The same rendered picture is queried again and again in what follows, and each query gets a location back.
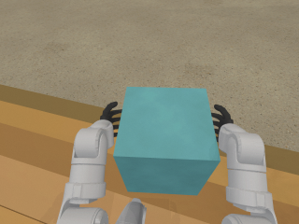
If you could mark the right robot forearm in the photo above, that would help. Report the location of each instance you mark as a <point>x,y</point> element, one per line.
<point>247,181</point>

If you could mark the robot right hand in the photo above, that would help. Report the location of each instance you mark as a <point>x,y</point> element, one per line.
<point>224,118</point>

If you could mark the left robot forearm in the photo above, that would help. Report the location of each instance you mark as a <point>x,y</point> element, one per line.
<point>87,174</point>

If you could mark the robot right upper arm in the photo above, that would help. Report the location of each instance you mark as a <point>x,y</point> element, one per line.
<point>245,219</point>

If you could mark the robot left upper arm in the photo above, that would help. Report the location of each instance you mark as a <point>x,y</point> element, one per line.
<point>84,215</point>

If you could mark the carton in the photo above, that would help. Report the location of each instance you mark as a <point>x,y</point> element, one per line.
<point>166,141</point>

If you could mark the left robot thigh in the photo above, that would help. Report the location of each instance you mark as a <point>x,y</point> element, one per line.
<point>133,213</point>

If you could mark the robot left hand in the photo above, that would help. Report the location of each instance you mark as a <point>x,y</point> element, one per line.
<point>108,114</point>

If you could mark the robot left shin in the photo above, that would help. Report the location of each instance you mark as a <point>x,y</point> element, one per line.
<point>136,200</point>

